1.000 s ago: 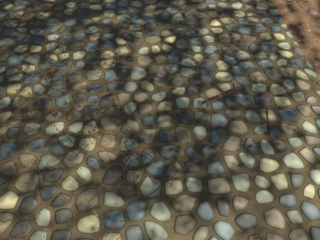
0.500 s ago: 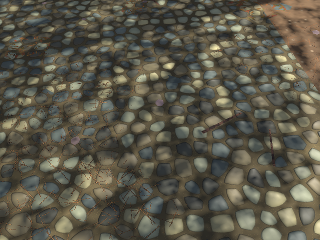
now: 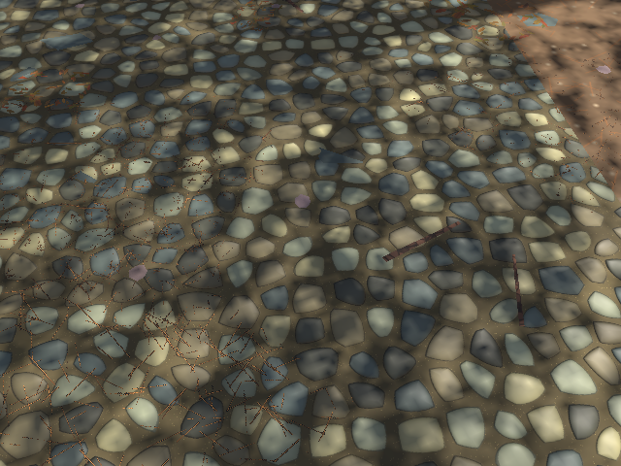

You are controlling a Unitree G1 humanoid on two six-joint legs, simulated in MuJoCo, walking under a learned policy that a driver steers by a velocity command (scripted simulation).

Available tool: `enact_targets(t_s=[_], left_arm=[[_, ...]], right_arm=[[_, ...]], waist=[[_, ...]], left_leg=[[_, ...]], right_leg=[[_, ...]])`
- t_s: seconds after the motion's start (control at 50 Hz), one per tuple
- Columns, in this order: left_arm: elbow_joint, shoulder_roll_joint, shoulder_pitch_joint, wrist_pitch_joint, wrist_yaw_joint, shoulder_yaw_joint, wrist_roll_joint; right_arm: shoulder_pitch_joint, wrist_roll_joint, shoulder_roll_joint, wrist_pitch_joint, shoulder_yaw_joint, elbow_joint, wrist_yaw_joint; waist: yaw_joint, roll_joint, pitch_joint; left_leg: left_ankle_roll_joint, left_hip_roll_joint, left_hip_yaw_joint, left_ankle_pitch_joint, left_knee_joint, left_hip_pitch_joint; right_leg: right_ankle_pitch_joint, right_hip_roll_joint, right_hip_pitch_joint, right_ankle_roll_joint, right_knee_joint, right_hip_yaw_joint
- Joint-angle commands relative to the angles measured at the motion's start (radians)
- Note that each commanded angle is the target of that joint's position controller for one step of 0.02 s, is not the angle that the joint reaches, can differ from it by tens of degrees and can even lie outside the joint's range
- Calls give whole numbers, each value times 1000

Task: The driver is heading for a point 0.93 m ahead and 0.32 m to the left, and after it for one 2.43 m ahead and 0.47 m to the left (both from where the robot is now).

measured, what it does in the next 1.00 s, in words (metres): walks ahead, turning left: left foot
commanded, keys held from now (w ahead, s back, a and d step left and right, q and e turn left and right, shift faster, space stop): no key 0.06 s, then w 0.36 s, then w+q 0.58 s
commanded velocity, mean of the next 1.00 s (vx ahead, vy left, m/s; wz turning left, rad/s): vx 0.35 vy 0.00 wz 0.22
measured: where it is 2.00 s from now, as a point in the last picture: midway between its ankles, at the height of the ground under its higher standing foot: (211, 338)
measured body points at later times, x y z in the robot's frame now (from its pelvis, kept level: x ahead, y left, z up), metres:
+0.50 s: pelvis +0.10 -0.04 +0.01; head +0.10 -0.05 +0.46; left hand +0.09 +0.21 -0.13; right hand +0.17 -0.31 -0.13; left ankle +0.07 +0.11 -0.64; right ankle +0.06 -0.12 -0.73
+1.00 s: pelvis +0.35 +0.05 +0.00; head +0.38 +0.06 +0.45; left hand +0.39 +0.34 -0.12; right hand +0.52 -0.18 -0.12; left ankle +0.39 +0.12 -0.73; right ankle +0.34 -0.12 -0.64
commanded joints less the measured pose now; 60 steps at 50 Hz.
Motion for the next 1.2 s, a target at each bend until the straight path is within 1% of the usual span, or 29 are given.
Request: enact_targets(t_s=[0.02,0.06,0.12,0.16,0.18,0.22,0.28,0.32,0.34,0.36,0.38,0.4,0.44,0.48,0.58,0.72,0.78,0.82,0.84,0.86,0.88,0.9,0.92,0.94,0.96,1.0,1.06,1.14,1.2], left_arm=[[-23,102,-24,-8,5,20,-1],[-6,101,-23,-7,5,19,-1],[27,110,2,-7,5,24,-9],[9,96,-58,-32,-3,20,-15],[0,75,-85,-51,-13,16,-23],[-9,82,-98,-78,-28,18,-32],[24,70,-22,-101,-44,20,-41],[105,111,174,-96,-42,48,-36],[132,185,311,-97,-35,71,-32],[152,256,427,-104,-46,79,-30],[140,173,347,-119,-49,45,-15],[110,130,257,-129,-51,28,-13],[82,106,174,-133,-57,12,-9],[95,80,200,-124,-50,0,0],[109,134,240,-120,-22,3,17],[116,154,292,-109,-9,9,-6],[92,197,257,-89,-3,21,-6],[64,219,220,-69,5,27,0],[41,219,216,-72,7,22,4],[-5,57,319,-102,-19,-25,24],[-29,105,233,-156,-36,-19,-14],[-74,173,120,-183,-42,2,-53],[-90,179,85,-194,-36,1,-50],[-82,178,83,-190,-25,10,-30],[-81,185,112,-174,-20,19,-18],[-97,164,127,-144,-18,23,-1],[-150,144,17,-125,-9,19,19],[-204,114,-143,-132,-15,7,9],[-239,128,-214,-140,-28,8,-6]], right_arm=[[46,-1,-97,-12,-16,-13,-3],[56,-1,-91,-15,-14,-4,-3],[87,11,-124,-14,-26,4,-8],[137,21,-161,-27,-39,0,-10],[140,27,-200,-39,-54,3,-10],[113,25,-192,-60,-59,-5,-7],[69,40,-171,-66,-58,-20,10],[53,34,-175,-66,-57,-33,16],[23,31,-121,-72,-42,-58,19],[20,30,-61,-91,-27,-100,14],[-6,51,-109,-105,-42,-111,18],[-14,66,-119,-114,-45,-113,28],[-19,51,-123,-119,-57,-103,33],[-6,46,-106,-101,-64,-92,44],[-148,39,-58,-75,-52,-160,50],[-339,33,-46,-76,-32,-266,89],[-303,33,-89,-76,-52,-292,108],[-66,38,-169,-69,-99,-243,109],[96,40,-238,-60,-134,-207,92],[138,37,-330,-56,-148,-206,77],[158,26,-274,-62,-129,-216,73],[115,15,-223,-75,-115,-213,69],[32,19,-186,-86,-104,-233,70],[-46,16,-156,-93,-94,-254,75],[-89,6,-138,-97,-86,-271,73],[-96,14,-146,-96,-85,-278,67],[-33,19,-192,-96,-97,-272,43],[45,27,-204,-82,-100,-262,27],[93,34,-201,-74,-100,-248,25]], waist=[[4,-3,-9],[5,-2,-5],[0,42,33],[-36,99,99],[-38,167,132],[-26,170,175],[29,129,133],[102,93,31],[152,-97,-22],[169,-321,-101],[119,-181,-45],[82,-121,18],[43,-54,49],[32,-78,33],[49,-42,73],[80,-36,114],[20,-85,39],[-110,-110,-110],[-182,-51,-191],[-74,230,-313],[-113,169,-426],[-119,139,-270],[-72,37,-177],[-20,-29,-117],[22,-14,-100],[52,7,-71],[28,23,-28],[-38,64,-19],[-67,84,-27]], left_leg=[[18,30,-32,76,-126,-162],[19,29,-31,70,-131,-165],[76,45,-72,-286,-170,-192],[150,155,-232,-456,-270,-163],[201,261,-362,-478,-348,-134],[242,347,-441,-351,-372,-89],[171,248,-259,-141,-286,-92],[128,154,-145,97,-114,-217],[62,47,-19,187,208,-364],[18,-61,1,-129,531,-564],[40,-8,-112,-169,707,-649],[71,43,-129,-74,745,-685],[90,108,-109,91,669,-663],[78,125,-86,161,606,-597],[33,96,-98,301,404,-654],[75,69,11,403,129,-584],[128,-3,87,272,117,-458],[179,-81,116,242,88,-146],[222,-30,-24,222,52,150],[413,259,-595,34,-22,513],[457,339,-907,-78,-228,563],[387,303,-759,-25,-257,466],[348,260,-613,81,-264,297],[322,216,-509,190,-279,133],[307,182,-438,263,-298,25],[308,150,-376,324,-326,-89],[301,114,-304,369,-346,-174],[232,59,-267,294,-312,-181],[214,81,-322,255,-271,-122]], right_leg=[[115,-49,133,-34,-78,60],[104,-47,132,-33,-82,59],[-333,12,44,-35,-37,4],[-342,29,-100,-31,69,-29],[-213,27,-161,-24,185,-69],[-210,-49,-260,-47,268,-17],[-157,-31,-61,-64,14,-77],[-44,25,266,-54,-39,-86],[-144,-144,422,-128,-167,197],[-242,-366,549,-274,-345,643],[-290,-407,487,-288,-359,687],[-270,-374,425,-255,-360,565],[-106,-301,353,-190,-384,352],[70,-242,319,-146,-393,187],[225,-241,268,-153,-434,30],[352,-271,342,-126,-419,-133],[825,-292,427,-98,-237,-183],[1018,-269,372,-68,99,-210],[802,-227,151,-31,377,-207],[-150,-20,-305,34,800,-162],[-348,39,-432,13,958,76],[-266,-25,-531,-20,947,105],[-169,-77,-498,-34,858,98],[-125,-110,-425,-27,767,90],[-100,-138,-340,-19,709,100],[-88,-152,-285,11,613,85],[51,-133,-310,62,418,50],[300,-66,-254,70,97,40],[331,-39,-222,63,3,52]])
Next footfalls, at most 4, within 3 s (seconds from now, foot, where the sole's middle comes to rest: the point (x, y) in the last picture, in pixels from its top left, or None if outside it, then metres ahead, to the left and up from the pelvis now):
0.84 left None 0.43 0.13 -0.77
1.34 right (304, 360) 0.76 0.04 -0.77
1.84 left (143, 343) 0.81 0.43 -0.77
2.40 right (166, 227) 1.19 0.43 -0.77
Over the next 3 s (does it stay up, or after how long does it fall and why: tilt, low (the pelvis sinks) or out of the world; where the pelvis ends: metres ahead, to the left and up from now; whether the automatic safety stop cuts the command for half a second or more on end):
stays up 1.30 0.60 0.00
